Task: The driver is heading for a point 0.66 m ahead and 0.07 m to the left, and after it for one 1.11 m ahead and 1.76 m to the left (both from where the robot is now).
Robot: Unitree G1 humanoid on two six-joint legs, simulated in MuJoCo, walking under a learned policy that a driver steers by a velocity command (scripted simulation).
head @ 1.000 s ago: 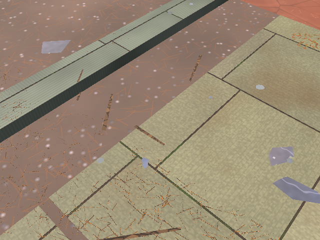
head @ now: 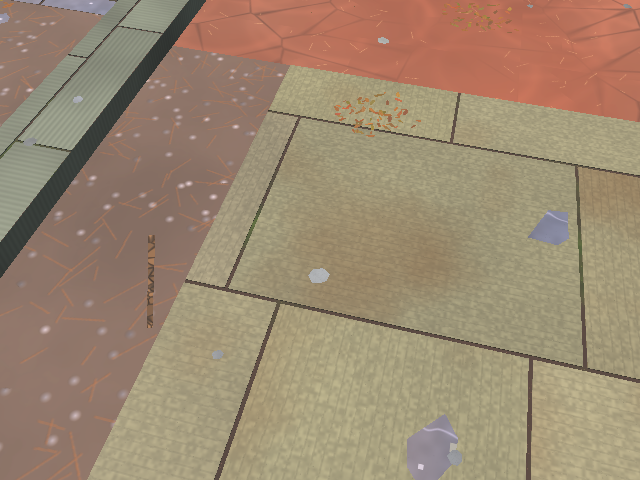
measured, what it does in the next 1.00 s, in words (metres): walks ahead: right foot, then left foot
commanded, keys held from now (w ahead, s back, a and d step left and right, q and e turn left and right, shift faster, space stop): w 0.48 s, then w+q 0.52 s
